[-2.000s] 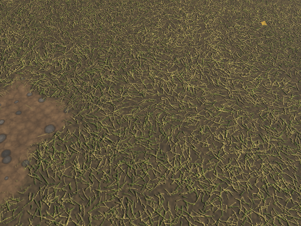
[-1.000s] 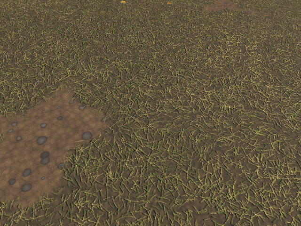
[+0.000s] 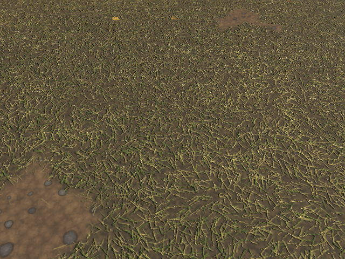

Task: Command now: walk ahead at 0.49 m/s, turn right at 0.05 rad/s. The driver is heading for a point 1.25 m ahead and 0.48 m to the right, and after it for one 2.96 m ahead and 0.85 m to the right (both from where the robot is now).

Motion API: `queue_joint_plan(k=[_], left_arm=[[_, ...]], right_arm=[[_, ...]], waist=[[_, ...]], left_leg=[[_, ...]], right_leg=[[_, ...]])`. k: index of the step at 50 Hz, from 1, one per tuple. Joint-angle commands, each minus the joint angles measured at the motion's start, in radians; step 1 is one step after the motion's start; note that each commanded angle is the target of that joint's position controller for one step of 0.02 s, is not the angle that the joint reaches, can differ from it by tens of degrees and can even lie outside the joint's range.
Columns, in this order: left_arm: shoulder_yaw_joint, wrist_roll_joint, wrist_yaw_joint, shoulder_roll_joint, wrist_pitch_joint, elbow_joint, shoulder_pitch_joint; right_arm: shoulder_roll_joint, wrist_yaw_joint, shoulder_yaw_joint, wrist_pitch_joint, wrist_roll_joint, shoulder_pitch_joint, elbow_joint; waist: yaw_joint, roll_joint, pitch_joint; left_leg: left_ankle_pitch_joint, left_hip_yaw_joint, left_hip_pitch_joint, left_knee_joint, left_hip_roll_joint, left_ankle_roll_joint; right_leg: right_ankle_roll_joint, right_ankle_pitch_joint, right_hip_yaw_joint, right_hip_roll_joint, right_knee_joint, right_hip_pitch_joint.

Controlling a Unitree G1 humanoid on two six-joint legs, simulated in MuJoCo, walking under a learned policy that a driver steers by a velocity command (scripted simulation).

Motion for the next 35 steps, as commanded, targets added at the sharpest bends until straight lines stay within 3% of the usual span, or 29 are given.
queue_joint_plan(k=[1, 5, 10, 12, 13, 14, 15, 16, 17, 18, 19, 20, 22, 25, 30, 35], left_arm=[[0.006, 0.009, -0.001, 0.039, 0.001, -0.056, 0.011], [-0.009, -0.003, -0.021, 0.018, -0.010, -0.094, -0.121], [-0.007, -0.013, -0.052, 0.039, -0.011, -0.170, -0.224], [0.002, -0.010, -0.065, 0.060, -0.010, -0.184, -0.195], [0.016, -0.008, -0.067, 0.085, -0.007, -0.177, -0.129], [0.043, -0.009, -0.064, 0.124, -0.004, -0.144, 0.013], [0.078, -0.011, -0.052, 0.204, 0.003, -0.108, 0.191], [0.103, -0.013, -0.048, 0.310, 0.006, -0.107, 0.244], [0.075, -0.012, -0.047, 0.212, 0.003, -0.121, 0.258], [0.061, -0.001, -0.044, 0.169, -0.001, -0.127, 0.214], [0.057, 0.001, -0.041, 0.150, -0.003, -0.145, 0.149], [0.050, 0.004, -0.041, 0.126, -0.002, -0.164, 0.090], [0.042, 0.014, -0.037, 0.102, -0.002, -0.190, 0.042], [0.054, 0.000, -0.020, 0.136, -0.005, -0.189, 0.071], [0.062, -0.008, 0.005, 0.155, 0.010, -0.172, 0.146], [0.064, -0.017, 0.013, 0.144, 0.025, -0.149, 0.202]], right_arm=[[-0.142, -0.017, -0.026, -0.018, 0.001, -0.062, -0.057], [-0.174, -0.029, -0.029, -0.013, 0.004, 0.000, -0.024], [-0.181, -0.032, -0.034, 0.016, 0.011, 0.052, 0.020], [-0.200, -0.038, -0.040, 0.033, 0.011, 0.030, 0.013], [-0.212, -0.042, -0.043, 0.042, 0.009, 0.012, 0.005], [-0.207, -0.049, -0.040, 0.054, 0.004, -0.003, -0.007], [-0.186, -0.060, -0.027, 0.054, -0.011, 0.009, -0.037], [-0.045, -0.040, 0.021, 0.025, -0.031, 0.112, -0.078], [-0.119, -0.027, 0.009, -0.016, -0.006, 0.055, -0.070], [-0.178, -0.015, -0.007, -0.042, 0.031, -0.036, -0.100], [-0.169, -0.018, -0.002, -0.054, 0.031, -0.083, -0.115], [-0.167, -0.026, -0.007, -0.054, 0.011, -0.104, -0.114], [-0.161, -0.030, -0.015, -0.031, -0.008, -0.089, -0.120], [-0.126, -0.035, -0.010, -0.005, -0.019, -0.113, -0.139], [-0.090, -0.030, 0.002, -0.010, -0.009, -0.303, -0.199], [-0.130, -0.013, -0.011, -0.027, 0.004, -0.370, -0.236]], waist=[[0.040, 0.087, 0.031], [-0.020, 0.077, 0.036], [-0.039, 0.074, 0.051], [-0.009, 0.097, 0.021], [0.031, 0.112, -0.030], [0.105, 0.100, -0.112], [0.168, 0.023, -0.226], [0.096, -0.234, -0.339], [0.138, -0.150, -0.408], [0.144, -0.106, -0.268], [0.116, -0.010, -0.187], [0.081, 0.049, -0.122], [0.027, 0.013, -0.097], [0.019, 0.004, -0.066], [0.085, -0.030, -0.028], [0.097, -0.047, -0.025]], left_leg=[[0.100, -0.182, -0.066, -0.194, 0.275, 0.169], [0.117, -0.076, -0.021, -0.197, 0.265, 0.126], [0.188, -0.036, 0.218, -0.116, 0.347, 0.093], [0.411, -0.009, 0.269, -0.017, 0.358, 0.069], [0.602, 0.014, 0.271, 0.091, 0.349, 0.053], [0.724, 0.058, 0.225, 0.288, 0.313, 0.024], [0.554, 0.086, 0.021, 0.577, 0.269, -0.016], [-0.176, 0.054, -0.448, 0.954, 0.064, -0.090], [-0.426, -0.143, -0.594, 1.082, 0.044, -0.075], [-0.349, -0.165, -0.672, 1.092, 0.100, -0.049], [-0.264, -0.154, -0.649, 1.029, 0.145, -0.041], [-0.215, -0.146, -0.599, 0.938, 0.177, -0.049], [-0.169, -0.150, -0.488, 0.847, 0.202, -0.071], [-0.093, -0.123, -0.480, 0.713, 0.189, -0.124], [0.206, -0.114, -0.411, 0.347, 0.124, -0.145], [0.194, -0.152, -0.359, 0.212, 0.096, -0.116]], right_leg=[[0.026, 0.168, 0.010, -0.033, -0.158, -0.035], [0.015, 0.354, -0.042, 0.015, -0.384, 0.028], [-0.040, 0.239, -0.025, 0.044, -0.474, -0.066], [-0.071, 0.135, -0.067, 0.080, -0.481, -0.009], [-0.090, 0.097, -0.102, 0.117, -0.482, 0.092], [-0.116, 0.114, -0.130, 0.164, -0.512, 0.280], [-0.171, 0.144, 0.027, 0.084, -0.508, 0.579], [-0.365, -0.038, 0.573, -0.163, -0.591, 0.960], [-0.383, -0.120, 0.780, -0.207, -0.733, 1.038], [-0.326, -0.059, 0.627, -0.174, -0.745, 0.944], [-0.298, 0.043, 0.498, -0.131, -0.746, 0.806], [-0.279, 0.160, 0.404, -0.095, -0.763, 0.668], [-0.275, 0.278, 0.333, -0.049, -0.808, 0.527], [-0.284, 0.353, 0.256, -0.020, -0.839, 0.433], [-0.210, 0.213, 0.201, 0.048, -0.828, 0.373], [-0.183, 0.150, 0.315, 0.002, -0.734, 0.475]])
